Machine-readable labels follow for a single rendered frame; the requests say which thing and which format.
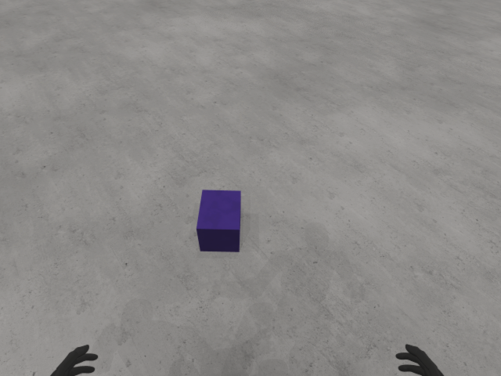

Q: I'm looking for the carton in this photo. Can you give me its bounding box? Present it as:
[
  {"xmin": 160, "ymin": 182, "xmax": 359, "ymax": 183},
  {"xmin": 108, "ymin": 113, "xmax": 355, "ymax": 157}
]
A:
[{"xmin": 196, "ymin": 190, "xmax": 241, "ymax": 252}]

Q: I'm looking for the robot right hand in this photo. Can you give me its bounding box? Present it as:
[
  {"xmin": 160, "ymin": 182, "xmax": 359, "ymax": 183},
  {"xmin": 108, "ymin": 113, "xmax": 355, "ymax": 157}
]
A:
[{"xmin": 395, "ymin": 344, "xmax": 444, "ymax": 376}]

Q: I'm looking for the robot left hand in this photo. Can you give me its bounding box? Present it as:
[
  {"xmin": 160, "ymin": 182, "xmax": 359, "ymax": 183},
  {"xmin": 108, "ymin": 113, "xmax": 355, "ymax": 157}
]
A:
[{"xmin": 50, "ymin": 345, "xmax": 98, "ymax": 376}]

